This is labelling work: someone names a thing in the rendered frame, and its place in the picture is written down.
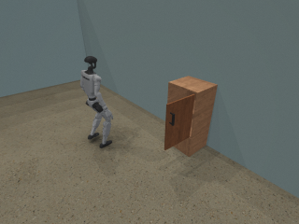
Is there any robot right foot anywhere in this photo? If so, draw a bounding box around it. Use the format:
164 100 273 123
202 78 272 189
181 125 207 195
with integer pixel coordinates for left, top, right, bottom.
99 140 112 148

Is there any robot right upper arm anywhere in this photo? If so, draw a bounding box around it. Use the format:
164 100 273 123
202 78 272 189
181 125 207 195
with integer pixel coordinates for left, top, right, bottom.
93 75 102 98

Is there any robot left upper arm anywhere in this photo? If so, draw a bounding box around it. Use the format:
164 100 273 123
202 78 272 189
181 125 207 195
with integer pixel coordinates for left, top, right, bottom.
79 70 87 89

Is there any handle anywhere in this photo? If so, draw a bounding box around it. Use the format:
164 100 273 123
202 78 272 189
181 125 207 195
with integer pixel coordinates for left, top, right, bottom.
169 112 176 126

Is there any cupboard door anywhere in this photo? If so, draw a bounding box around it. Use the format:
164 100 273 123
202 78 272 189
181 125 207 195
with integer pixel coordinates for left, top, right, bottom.
164 94 195 150

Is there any robot right hand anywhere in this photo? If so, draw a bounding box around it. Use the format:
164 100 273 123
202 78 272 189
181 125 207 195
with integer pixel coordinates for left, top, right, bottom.
105 110 113 122

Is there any right robot forearm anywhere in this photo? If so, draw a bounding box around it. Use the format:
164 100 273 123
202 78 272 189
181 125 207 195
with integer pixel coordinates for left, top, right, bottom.
96 92 108 111

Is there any right robot shin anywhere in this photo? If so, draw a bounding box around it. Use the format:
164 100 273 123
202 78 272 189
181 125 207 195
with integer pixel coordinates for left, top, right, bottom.
102 122 111 144

